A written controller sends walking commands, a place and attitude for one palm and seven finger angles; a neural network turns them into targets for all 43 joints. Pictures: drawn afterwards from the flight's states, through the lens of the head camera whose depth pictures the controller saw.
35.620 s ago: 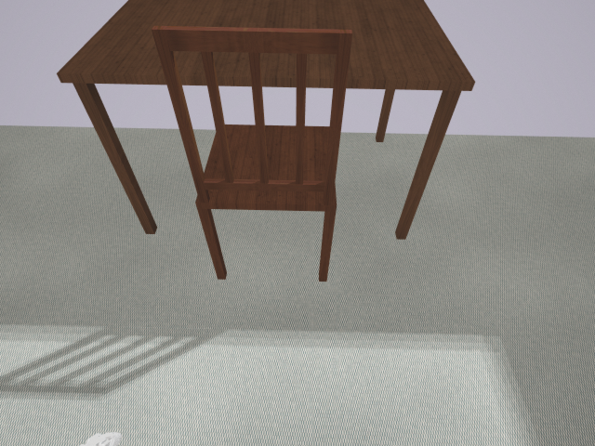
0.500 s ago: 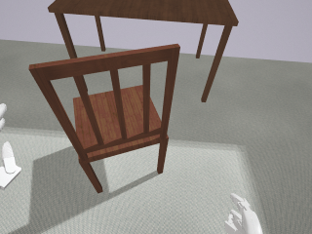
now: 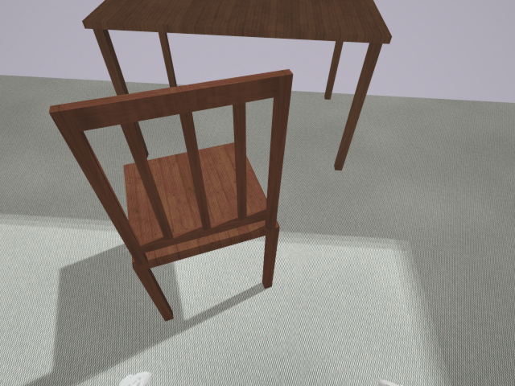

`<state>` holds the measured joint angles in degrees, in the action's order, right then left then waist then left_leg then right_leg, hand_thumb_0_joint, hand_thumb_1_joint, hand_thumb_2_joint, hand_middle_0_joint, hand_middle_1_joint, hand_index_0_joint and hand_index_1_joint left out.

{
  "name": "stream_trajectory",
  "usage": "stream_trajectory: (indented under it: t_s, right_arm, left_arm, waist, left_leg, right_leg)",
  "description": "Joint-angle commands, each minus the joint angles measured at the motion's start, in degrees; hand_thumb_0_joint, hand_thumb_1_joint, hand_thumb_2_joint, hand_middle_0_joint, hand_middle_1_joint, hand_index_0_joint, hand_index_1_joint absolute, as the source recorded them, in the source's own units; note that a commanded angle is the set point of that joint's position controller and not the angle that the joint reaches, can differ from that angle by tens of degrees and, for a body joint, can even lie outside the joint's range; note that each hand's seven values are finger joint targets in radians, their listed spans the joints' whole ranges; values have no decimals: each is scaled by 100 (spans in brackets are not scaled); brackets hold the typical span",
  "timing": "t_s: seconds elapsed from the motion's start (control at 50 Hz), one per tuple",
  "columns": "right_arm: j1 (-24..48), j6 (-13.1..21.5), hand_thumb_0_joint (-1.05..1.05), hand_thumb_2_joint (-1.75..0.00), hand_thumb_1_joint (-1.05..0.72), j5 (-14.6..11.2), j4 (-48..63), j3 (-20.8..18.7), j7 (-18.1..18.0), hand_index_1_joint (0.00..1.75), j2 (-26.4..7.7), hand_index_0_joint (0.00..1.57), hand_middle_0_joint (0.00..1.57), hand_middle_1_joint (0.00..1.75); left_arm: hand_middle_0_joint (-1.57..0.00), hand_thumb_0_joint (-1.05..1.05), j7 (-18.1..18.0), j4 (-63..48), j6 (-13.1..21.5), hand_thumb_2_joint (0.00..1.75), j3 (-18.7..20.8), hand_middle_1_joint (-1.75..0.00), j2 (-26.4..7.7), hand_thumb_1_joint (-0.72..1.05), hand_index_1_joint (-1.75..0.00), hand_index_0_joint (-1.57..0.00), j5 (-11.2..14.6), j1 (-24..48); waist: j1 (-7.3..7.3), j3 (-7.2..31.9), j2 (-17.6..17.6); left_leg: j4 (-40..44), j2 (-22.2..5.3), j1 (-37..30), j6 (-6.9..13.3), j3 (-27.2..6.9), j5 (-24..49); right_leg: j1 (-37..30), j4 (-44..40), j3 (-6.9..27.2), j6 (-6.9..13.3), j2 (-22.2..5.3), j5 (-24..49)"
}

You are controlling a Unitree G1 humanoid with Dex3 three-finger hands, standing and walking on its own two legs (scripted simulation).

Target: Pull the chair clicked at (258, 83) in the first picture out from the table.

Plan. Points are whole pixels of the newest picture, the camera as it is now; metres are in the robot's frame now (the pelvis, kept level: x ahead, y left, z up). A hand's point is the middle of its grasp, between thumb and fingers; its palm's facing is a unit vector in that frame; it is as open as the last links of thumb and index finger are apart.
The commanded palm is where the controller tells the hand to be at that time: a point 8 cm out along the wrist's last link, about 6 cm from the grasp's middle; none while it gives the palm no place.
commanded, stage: let the arm hang, fingers relaxed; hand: left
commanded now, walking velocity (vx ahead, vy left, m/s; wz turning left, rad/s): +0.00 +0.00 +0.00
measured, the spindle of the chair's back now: (198, 180) +0.55 +0.15 -0.05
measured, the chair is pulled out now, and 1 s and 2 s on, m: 0.59 0.59 0.59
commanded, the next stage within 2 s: look to check the result in 0.86 s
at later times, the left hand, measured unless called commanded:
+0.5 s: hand out of the picture -0.02 +0.15 -0.17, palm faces +0.02 -0.98 -0.21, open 7.3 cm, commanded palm none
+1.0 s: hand out of the picture -0.02 +0.13 -0.17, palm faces +0.04 -0.98 -0.17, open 7.3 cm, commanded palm none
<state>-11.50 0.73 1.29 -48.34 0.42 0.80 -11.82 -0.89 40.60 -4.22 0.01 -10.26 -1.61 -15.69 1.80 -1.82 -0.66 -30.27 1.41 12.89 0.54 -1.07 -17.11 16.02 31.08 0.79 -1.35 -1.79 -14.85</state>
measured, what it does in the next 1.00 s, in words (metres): stands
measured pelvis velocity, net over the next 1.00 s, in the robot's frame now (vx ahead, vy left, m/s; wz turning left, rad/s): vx -0.01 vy -0.03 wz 0.01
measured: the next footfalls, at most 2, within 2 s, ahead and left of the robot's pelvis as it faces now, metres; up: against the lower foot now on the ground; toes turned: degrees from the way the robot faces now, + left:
none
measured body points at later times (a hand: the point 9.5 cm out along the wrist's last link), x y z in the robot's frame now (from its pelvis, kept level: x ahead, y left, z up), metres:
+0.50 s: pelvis -0.01 -0.02 +0.00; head +0.00 -0.04 +0.45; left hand -0.02 +0.20 -0.15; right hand -0.06 -0.23 -0.16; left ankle -0.01 +0.12 -0.73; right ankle +0.02 -0.13 -0.73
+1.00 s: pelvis -0.01 -0.03 +0.00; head +0.01 -0.03 +0.45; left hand -0.02 +0.19 -0.15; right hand -0.04 -0.23 -0.16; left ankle -0.01 +0.12 -0.73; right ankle +0.02 -0.13 -0.73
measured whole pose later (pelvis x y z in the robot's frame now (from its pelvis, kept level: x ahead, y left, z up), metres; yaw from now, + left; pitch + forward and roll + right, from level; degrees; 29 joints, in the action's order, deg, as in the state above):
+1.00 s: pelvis -0.01 -0.03 +0.00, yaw +1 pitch -1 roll +0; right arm -20.4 0.9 0.7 -62.1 0.0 -1.6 -6.3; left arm -1.9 61.1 -0.7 -0.1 -7.0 -0.7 -18.3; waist 0.4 -2.6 0.5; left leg -26.9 -1.1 11.5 -1.7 -2.9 -14.6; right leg 13.8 26.8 -1.1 1.1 0.5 -12.0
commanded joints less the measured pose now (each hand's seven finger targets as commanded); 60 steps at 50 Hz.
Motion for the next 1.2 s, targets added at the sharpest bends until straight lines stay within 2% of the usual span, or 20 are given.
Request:
stream_trajectory:
  t_s: [0.0, 0.02, 0.04, 0.14, 0.18, 0.24, 0.26, 0.34, 0.52, 0.58, 0.62, 0.66, 0.74, 0.78, 0.82, 0.92, 0.96, 1.04, 1.08, 1.18]
  right_arm:
    - [-298, 59, 0, -90, -90, -42, -17, -124, -130, 30, -689, 20, 20, 30]
    - [-393, 53, 0, -90, -90, -54, -141, -113, -143, 30, -619, 20, 20, 30]
    - [-520, 39, 0, -90, -90, -14, -215, -153, -168, 30, -471, 20, 20, 30]
    - [-1009, -25, 0, -90, -90, -36, -604, -152, -178, 30, -376, 20, 20, 30]
    - [-1157, -35, 0, -90, -90, -41, -739, -153, -187, 30, -357, 20, 20, 30]
    - [-1377, -18, 0, -90, -90, -52, -915, -126, -199, 30, -286, 20, 20, 30]
    - [-1413, -34, 0, -90, -90, -57, -962, -126, -204, 30, -248, 20, 20, 30]
    - [-1579, -15, 0, -90, -90, -54, -1116, -103, -211, 30, -180, 20, 20, 30]
    - [-1553, 27, 0, -90, -90, -67, -1269, -86, -246, 30, 18, 20, 20, 30]
    - [-1528, -12, 0, -90, -90, -52, -1286, -97, -241, 30, 82, 20, 20, 30]
    - [-1554, -5, 0, -90, -90, -47, -1276, -99, -242, 30, 109, 20, 20, 30]
    - [-1529, -17, 0, -90, -90, -52, -1270, -112, -249, 30, 153, 20, 20, 30]
    - [-1497, 19, 0, -90, -90, -54, -1239, -117, -254, 30, 125, 20, 20, 30]
    - [-1486, 23, 0, -90, -90, -56, -1242, -120, -261, 30, 109, 20, 20, 30]
    - [-1449, 30, 0, -90, -90, -62, -1238, -118, -263, 30, 97, 20, 20, 30]
    - [-1462, 52, 0, -90, -90, -69, -1247, -114, -271, 30, 86, 20, 20, 30]
    - [-1438, 38, 0, -90, -90, -73, -1258, -113, -281, 30, 116, 20, 20, 30]
    - [-1462, 52, 0, -90, -90, -68, -1275, -104, -275, 30, 77, 20, 20, 30]
    - [-1460, 37, 0, -90, -90, -68, -1284, -112, -269, 30, 80, 20, 20, 30]
    - [-1468, 28, 0, -90, -90, -68, -1303, -105, -269, 30, 87, 20, 20, 30]
  left_arm:
    - [-20, 0, -91, 357, 385, 90, 147, -30, -957, 90, -30, -20, 76, -228]
    - [-20, 0, -90, 586, 401, 90, 135, -30, -926, 90, -30, -20, 84, -300]
    - [-20, 0, -111, 667, 403, 90, 229, -30, -690, 90, -30, -20, 59, -384]
    - [-20, 0, -81, 1205, 411, 90, 115, -30, -694, 90, -30, -20, 102, -310]
    - [-20, 0, -80, 1379, 411, 90, 85, -30, -658, 90, -30, -20, 105, -348]
    - [-20, 0, -88, 1574, 420, 90, 63, -30, -621, 90, -30, -20, 122, -418]
    - [-20, 0, -95, 1630, 415, 90, 56, -30, -605, 90, -30, -20, 126, -442]
    - [-20, 0, -108, 1775, 417, 90, 57, -30, -540, 90, -30, -20, 124, -520]
    - [-20, 0, -140, 1911, 443, 90, 58, -30, -339, 90, -30, -20, 110, -625]
    - [-20, 0, -145, 1926, 429, 90, 67, -30, -325, 90, -30, -20, 103, -617]
    - [-20, 0, -140, 1918, 436, 90, 84, -30, -318, 90, -30, -20, 99, -636]
    - [-20, 0, -138, 1916, 442, 90, 86, -30, -280, 90, -30, -20, 95, -654]
    - [-20, 0, -137, 1869, 457, 90, 89, -30, -252, 90, -30, -20, 97, -648]
    - [-20, 0, -137, 1860, 453, 90, 92, -30, -232, 90, -30, -20, 94, -634]
    - [-20, 0, -136, 1871, 462, 90, 92, -30, -225, 90, -30, -20, 98, -652]
    - [-20, 0, -139, 1867, 467, 90, 95, -30, -231, 90, -30, -20, 102, -636]
    - [-20, 0, -141, 1897, 459, 90, 86, -30, -205, 90, -30, -20, 105, -638]
    - [-20, 0, -140, 1893, 467, 90, 94, -30, -221, 90, -30, -20, 105, -647]
    - [-20, 0, -144, 1898, 460, 90, 88, -30, -226, 90, -30, -20, 97, -636]
    - [-20, 0, -142, 1896, 466, 90, 88, -30, -237, 90, -30, -20, 101, -644]
  waist:
    - [-192, 229, 757]
    - [-195, 253, 802]
    - [-188, 304, 1028]
    - [-161, -23, 564]
    - [-162, -173, 200]
    - [-141, -113, 25]
    - [-151, -230, -79]
    - [-141, -279, -167]
    - [-157, -375, 8]
    - [-149, -673, 187]
    - [-149, -548, 209]
    - [-153, -583, -7]
    - [-135, -362, 158]
    - [-141, -417, 196]
    - [-149, -353, 99]
    - [-152, -239, 151]
    - [-156, -362, 125]
    - [-151, -241, 180]
    - [-158, -405, 151]
    - [-153, -361, 19]
  left_leg:
    - [729, -553, 71, 112, -478, 1286]
    - [737, -540, 24, 108, -441, 1110]
    - [756, -547, 37, 124, -452, 888]
    - [878, -554, 287, 145, -519, 168]
    - [882, -560, 316, 165, -501, 87]
    - [817, -546, 196, 169, -465, 248]
    - [847, -551, 254, 183, -444, 113]
    - [794, -522, 253, 172, -403, 160]
    - [827, -547, 216, 165, -397, 420]
    - [858, -507, 380, 146, -368, 71]
    - [823, -493, 365, 148, -371, 93]
    - [802, -501, 323, 153, -349, 65]
    - [791, -538, 174, 153, -396, 320]
    - [839, -565, 246, 152, -426, 321]
    - [818, -565, 192, 151, -420, 389]
    - [872, -597, 190, 151, -453, 531]
    - [908, -603, 182, 164, -451, 439]
    - [891, -602, 130, 150, -434, 510]
    - [914, -587, 242, 153, -441, 400]
    - [854, -570, 172, 142, -389, 439]
  right_leg:
    - [-661, -648, 384, 358, -299, 809]
    - [-675, -721, 389, 373, -315, 770]
    - [-695, -783, 333, 410, -289, 699]
    - [-583, -1004, 333, 451, -293, 217]
    - [-470, -1094, 366, 460, -296, 44]
    - [-417, -1123, 418, 477, -330, -21]
    - [-359, -1180, 401, 485, -304, -172]
    - [-239, -1190, 477, 496, -338, -313]
    - [-195, -1086, 433, 494, -313, 111]
    - [-5, -1192, 481, 503, -293, -282]
    - [-76, -1189, 493, 505, -300, -267]
    - [-20, -1262, 463, 505, -281, -321]
    - [-106, -1155, 458, 497, -296, 12]
    - [-147, -1115, 414, 492, -271, 104]
    - [-180, -1101, 405, 484, -289, 181]
    - [-350, -1013, 357, 481, -286, 405]
    - [-269, -1061, 344, 491, -253, 330]
    - [-324, -1021, 363, 484, -286, 400]
    - [-286, -1056, 373, 482, -273, 301]
    - [-287, -1091, 397, 490, -289, 289]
